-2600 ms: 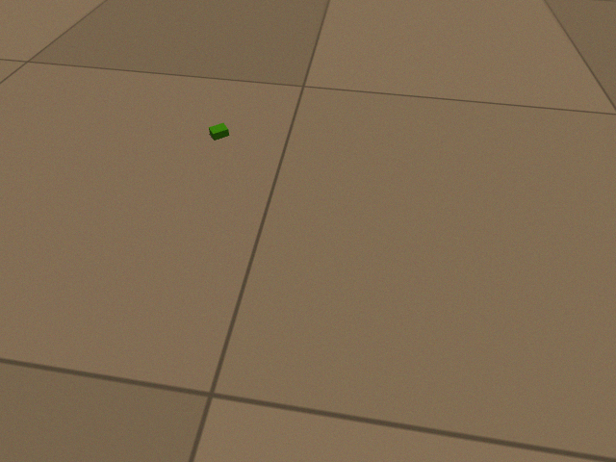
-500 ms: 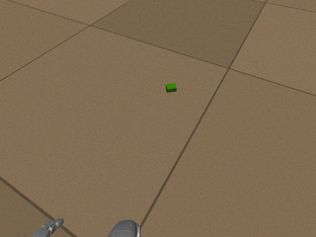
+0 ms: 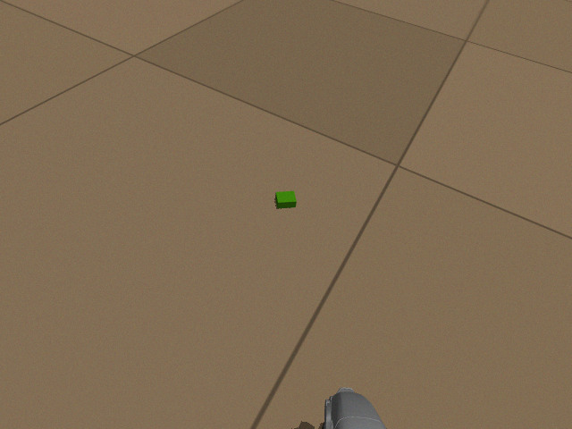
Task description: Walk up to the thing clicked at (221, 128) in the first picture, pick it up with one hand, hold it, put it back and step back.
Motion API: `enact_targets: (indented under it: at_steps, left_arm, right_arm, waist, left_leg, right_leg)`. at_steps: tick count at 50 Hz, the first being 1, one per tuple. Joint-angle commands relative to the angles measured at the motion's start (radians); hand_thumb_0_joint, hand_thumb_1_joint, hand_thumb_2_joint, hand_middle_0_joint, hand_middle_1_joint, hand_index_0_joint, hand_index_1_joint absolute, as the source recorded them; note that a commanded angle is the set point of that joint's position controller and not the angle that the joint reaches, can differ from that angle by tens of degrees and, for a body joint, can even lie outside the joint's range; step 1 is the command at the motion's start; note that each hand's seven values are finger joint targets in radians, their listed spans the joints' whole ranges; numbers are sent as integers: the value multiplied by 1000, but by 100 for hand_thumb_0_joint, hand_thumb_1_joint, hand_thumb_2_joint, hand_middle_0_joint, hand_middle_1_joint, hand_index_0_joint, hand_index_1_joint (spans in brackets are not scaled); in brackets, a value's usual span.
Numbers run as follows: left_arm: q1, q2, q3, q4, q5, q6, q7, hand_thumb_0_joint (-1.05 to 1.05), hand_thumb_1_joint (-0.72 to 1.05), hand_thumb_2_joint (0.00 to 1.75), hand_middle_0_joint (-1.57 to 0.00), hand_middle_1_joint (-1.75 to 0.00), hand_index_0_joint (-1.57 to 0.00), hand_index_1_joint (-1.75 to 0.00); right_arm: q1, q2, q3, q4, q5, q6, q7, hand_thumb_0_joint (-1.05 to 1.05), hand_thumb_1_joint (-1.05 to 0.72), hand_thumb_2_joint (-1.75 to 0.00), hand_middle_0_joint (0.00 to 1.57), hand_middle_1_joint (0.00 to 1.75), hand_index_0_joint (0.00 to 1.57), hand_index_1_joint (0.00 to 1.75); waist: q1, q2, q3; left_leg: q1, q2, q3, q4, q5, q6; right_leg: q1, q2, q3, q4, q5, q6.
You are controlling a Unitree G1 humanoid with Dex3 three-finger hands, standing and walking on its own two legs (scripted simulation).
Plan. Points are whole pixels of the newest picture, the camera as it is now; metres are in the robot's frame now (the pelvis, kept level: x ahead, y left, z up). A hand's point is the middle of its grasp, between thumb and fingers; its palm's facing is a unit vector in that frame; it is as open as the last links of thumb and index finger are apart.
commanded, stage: walk up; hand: left
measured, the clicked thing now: (285, 199) +1.15 -0.06 -0.74
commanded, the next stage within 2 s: none
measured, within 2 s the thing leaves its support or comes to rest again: neither
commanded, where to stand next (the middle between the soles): +0.77 -0.32 m, yaw +7 degrees
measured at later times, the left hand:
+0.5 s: hand (185, 362) +0.24 +0.16 -0.15, palm faces +0.05 -0.95 -0.32, open 7.4 cm
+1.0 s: hand (253, 247) +0.47 +0.06 -0.14, palm faces +0.01 -0.91 -0.40, open 7.4 cm
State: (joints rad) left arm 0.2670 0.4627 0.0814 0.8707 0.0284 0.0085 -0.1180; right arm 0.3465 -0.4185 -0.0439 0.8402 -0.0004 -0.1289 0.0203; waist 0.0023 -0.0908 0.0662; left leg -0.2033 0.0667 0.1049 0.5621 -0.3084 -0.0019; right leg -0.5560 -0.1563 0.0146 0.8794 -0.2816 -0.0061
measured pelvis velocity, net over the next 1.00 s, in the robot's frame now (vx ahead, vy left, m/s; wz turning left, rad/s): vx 0.39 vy -0.24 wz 0.03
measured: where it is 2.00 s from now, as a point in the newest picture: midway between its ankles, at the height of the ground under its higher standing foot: (366, 291)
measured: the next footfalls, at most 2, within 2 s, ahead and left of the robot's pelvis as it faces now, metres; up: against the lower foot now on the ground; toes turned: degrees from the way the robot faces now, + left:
right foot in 0.14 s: +0.22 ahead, -0.21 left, +0.00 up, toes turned -5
left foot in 0.52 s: +0.37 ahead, -0.01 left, +0.00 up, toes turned +10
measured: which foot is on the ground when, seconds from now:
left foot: down 0.00-0.16, up 0.18-0.50, down 0.52-0.96, up 0.98-1.00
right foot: up 0.00-0.12, down 0.14-0.54, up 0.56-0.92, down 0.94-1.00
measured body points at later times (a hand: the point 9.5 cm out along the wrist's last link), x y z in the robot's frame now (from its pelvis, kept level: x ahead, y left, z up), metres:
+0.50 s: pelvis +0.22 -0.12 +0.00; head +0.23 -0.10 +0.45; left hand +0.24 +0.21 -0.12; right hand +0.31 -0.44 -0.10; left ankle +0.33 -0.01 -0.72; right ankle +0.18 -0.21 -0.73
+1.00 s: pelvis +0.39 -0.24 -0.02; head +0.39 -0.24 +0.43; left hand +0.47 +0.11 -0.11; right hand +0.43 -0.60 -0.12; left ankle +0.34 -0.04 -0.70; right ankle +0.47 -0.37 -0.73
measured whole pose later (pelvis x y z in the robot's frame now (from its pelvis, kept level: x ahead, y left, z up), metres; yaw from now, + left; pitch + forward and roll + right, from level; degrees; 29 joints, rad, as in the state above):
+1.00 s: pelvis +0.39 -0.24 -0.02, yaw +2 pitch -3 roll +1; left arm 0.25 0.46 0.10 0.86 0.03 -0.02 -0.10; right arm 0.35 -0.49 -0.07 0.93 -0.01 -0.06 -0.01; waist 0.00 0.00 0.05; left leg -0.31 0.16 0.00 0.94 -0.48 0.03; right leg -0.43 -0.10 -0.06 0.75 -0.28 0.01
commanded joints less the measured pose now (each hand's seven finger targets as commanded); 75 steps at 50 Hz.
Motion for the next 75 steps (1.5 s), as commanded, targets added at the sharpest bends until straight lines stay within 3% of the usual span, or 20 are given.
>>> enact_targets:
  at_steps: [1, 6, 8, 14, 20, 24, 26, 27, 28, 34, 41, 46, 47, 48, 49, 54, 61, 64, 67, 75]
  left_arm:
    - [-93, 155, 63, -91, -5, -32, -12, 0, 90, 90, -20, -30, -20, -30]
    - [103, 211, 105, -21, 0, -53, 8, 0, 90, 90, -20, -30, -20, -30]
    - [179, 359, 123, -32, -5, -69, 38, 0, 90, 90, -20, -30, -20, -30]
    - [-26, 215, 76, -99, -13, -73, 52, 0, 90, 90, -20, -30, -20, -30]
    - [22, 201, 66, -144, -1, -70, 44, 0, 90, 90, -20, -30, -20, -30]
    - [-24, 194, 49, -165, -8, -53, 41, 0, 90, 90, -20, -30, -20, -30]
    - [14, 104, 18, -187, -9, -54, 43, 0, 90, 90, -20, -30, -20, -30]
    - [58, 60, 13, -189, -8, -49, 41, 0, 90, 90, -20, -30, -20, -30]
    - [56, 207, 50, -164, -4, -30, 54, 0, 90, 90, -20, -30, -20, -30]
    - [92, 178, 57, -88, -1, -15, 33, 0, 90, 90, -20, -30, -20, -30]
    - [-37, 150, 61, -95, -3, -12, -3, 0, 90, 90, -20, -30, -20, -30]
    - [86, 194, 90, -33, 8, -33, 12, 0, 90, 90, -20, -30, -20, -30]
    - [179, 254, 112, -12, 16, -44, 24, 0, 90, 90, -20, -30, -20, -30]
    - [206, 337, 117, -37, 10, -57, 40, 0, 90, 90, -20, -30, -20, -30]
    - [142, 360, 113, -58, -6, -57, 46, 0, 90, 90, -20, -30, -20, -30]
    - [3, 228, 71, -95, -12, -60, 62, 0, 90, 90, -20, -30, -20, -30]
    - [47, 214, 55, -135, -5, -61, 59, 0, 90, 90, -20, -30, -20, -30]
    - [-7, 180, 31, -158, -15, -50, 57, 0, 90, 90, -20, -30, -20, -30]
    - [67, 177, 32, -160, -14, -32, 68, 0, 90, 90, -20, -30, -20, -30]
    - [63, 151, 46, -92, -8, -12, 37, 0, 90, 90, -20, -30, -20, -30]
  right_arm:
    - [-7, -335, -106, -55, 1, -21, -24, 0, -90, -90, 20, 30, 20, 30]
    - [-12, -265, -76, -38, -13, 4, -36, 0, -90, -90, 20, 30, 20, 30]
    - [-14, -185, -47, -75, 13, 11, -45, 0, -90, -90, 20, 30, 20, 30]
    - [67, -235, -65, 51, -2, 19, -14, 0, -90, -90, 20, 30, 20, 30]
    - [-39, -199, -59, -6, -7, 13, -4, 0, -90, -90, 20, 30, 20, 30]
    - [38, -192, -72, 8, -5, -1, -15, 0, -90, -90, 20, 30, 20, 30]
    - [220, -291, -106, 39, -19, -13, -43, 0, -90, -90, 20, 30, 20, 30]
    - [248, -384, -128, 13, -24, -13, -57, 0, -90, -90, 20, 30, 20, 30]
    - [196, -404, -135, -14, 11, -7, -59, 0, -90, -90, 20, 30, 20, 30]
    - [9, -298, -90, -40, 0, -14, -50, 0, -90, -90, 20, 30, 20, 30]
    - [-11, -352, -107, -29, -10, -14, -34, 0, -90, -90, 20, 30, 20, 30]
    - [-25, -289, -83, -11, -19, 19, -37, 0, -90, -90, 20, 30, 20, 30]
    - [-9, -217, -58, -16, -17, 25, -37, 0, -90, -90, 20, 30, 20, 30]
    - [-55, -162, -34, -59, 3, 22, -39, 0, -90, -90, 20, 30, 20, 30]
    - [-102, -245, -62, -54, -9, 32, -53, 0, -90, -90, 20, 30, 20, 30]
    - [52, -251, -64, 61, 1, 25, -22, 0, -90, -90, 20, 30, 20, 30]
    - [-38, -200, -57, 7, -9, 13, -10, 0, -90, -90, 20, 30, 20, 30]
    - [93, -199, -72, 38, -8, -5, -24, 0, -90, -90, 20, 30, 20, 30]
    - [186, -395, -126, 0, 0, -4, -58, 0, -90, -90, 20, 30, 20, 30]
    - [6, -306, -91, -37, -11, -4, -40, 0, -90, -90, 20, 30, 20, 30]
  waist:
    - [-13, 228, 4]
    - [121, 24, -125]
    - [149, -340, -104]
    - [22, -111, -12]
    - [64, -52, -24]
    - [-9, 28, -32]
    - [-106, 250, -134]
    - [-87, 377, -157]
    - [-91, 189, -153]
    - [10, 193, 6]
    - [-13, 262, 13]
    - [70, 86, -66]
    - [124, -134, -72]
    - [145, -332, -44]
    - [124, -205, 8]
    - [22, -138, -6]
    - [55, -60, -31]
    - [-51, 51, -86]
    - [-87, 225, -170]
    - [-3, 263, 20]
  left_leg:
    - [-122, 201, -161, -275, -77, 178]
    - [-205, 118, -51, 217, 158, 113]
    - [-598, -84, -29, 683, -225, 43]
    - [-379, 57, -79, 457, -16, 36]
    - [-306, 25, -30, 164, 62, 18]
    - [-17, -32, 25, 17, 192, 38]
    - [307, 83, -214, -111, -61, 119]
    - [403, 365, -715, -238, -160, 190]
    - [312, 445, -858, -301, -281, 280]
    - [-60, 262, -281, -283, -21, 225]
    - [-138, 208, -157, -278, -206, 186]
    - [-248, 137, -52, 67, -164, 130]
    - [-374, 64, 18, 384, -104, 91]
    - [-618, -78, 25, 599, -237, 45]
    - [-598, 6, -117, 662, -238, 43]
    - [-377, 49, -79, 449, -67, 34]
    - [-266, -5, -28, 148, 9, 27]
    - [89, -61, 5, -50, 160, 49]
    - [364, 429, -821, -274, -129, 292]
    - [-88, 215, -233, -279, 4, 228]
  right_leg:
    - [103, 11, -39, -154, 115, -4]
    - [512, 108, -88, -304, -30, -37]
    - [613, -245, 567, -691, -354, -157]
    - [319, -85, 130, -607, -113, -214]
    - [351, -106, 83, -584, -19, -234]
    - [213, -64, -11, -430, 33, -184]
    - [7, 55, -103, 6, 130, -113]
    - [-202, 180, -73, 235, -248, -47]
    - [-197, 141, 72, 327, -258, -45]
    - [-38, 18, 64, 209, -62, 10]
    - [86, 23, -35, -120, 45, 6]
    - [420, 113, -125, -270, -56, -16]
    - [522, 31, 55, -400, -243, -57]
    - [543, -194, 516, -652, -366, -170]
    - [433, -269, 587, -681, -393, -238]
    - [284, -95, 176, -586, -186, -221]
    - [336, -123, 121, -545, -18, -236]
    - [184, -67, -8, -313, 149, -170]
    - [-220, 132, 14, 272, -278, -32]
    - [9, 23, 6, 87, -26, 16]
